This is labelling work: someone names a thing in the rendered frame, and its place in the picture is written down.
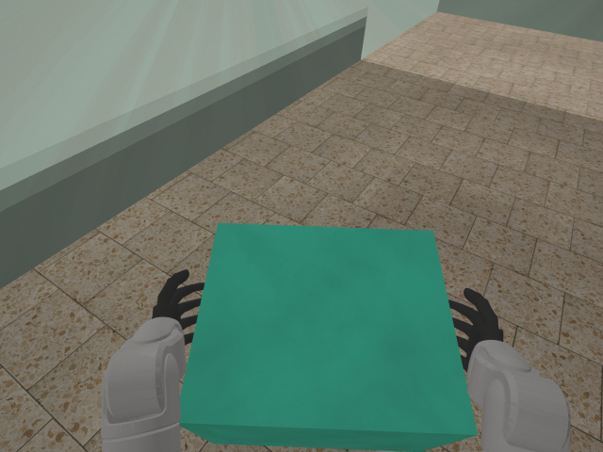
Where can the robot left hand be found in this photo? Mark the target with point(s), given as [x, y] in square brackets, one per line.
[169, 297]

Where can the robot right hand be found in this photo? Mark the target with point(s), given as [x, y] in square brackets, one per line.
[485, 325]

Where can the robot right forearm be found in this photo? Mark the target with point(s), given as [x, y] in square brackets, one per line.
[522, 412]

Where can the robot left forearm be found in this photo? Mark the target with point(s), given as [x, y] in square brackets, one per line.
[141, 392]

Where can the carton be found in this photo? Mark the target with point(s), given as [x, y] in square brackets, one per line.
[325, 337]

